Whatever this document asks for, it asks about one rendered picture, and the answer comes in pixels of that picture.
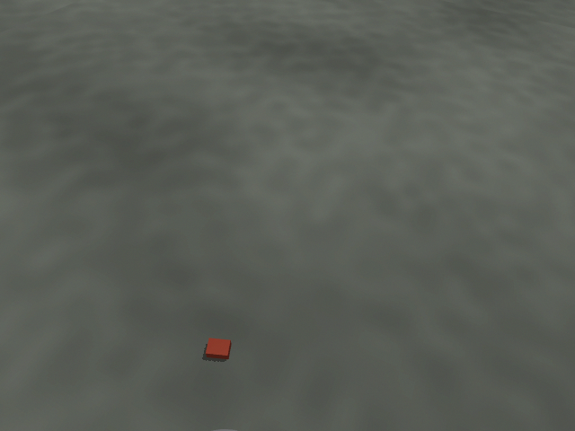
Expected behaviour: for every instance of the small box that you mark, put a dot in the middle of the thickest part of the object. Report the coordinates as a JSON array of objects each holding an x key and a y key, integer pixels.
[{"x": 218, "y": 348}]

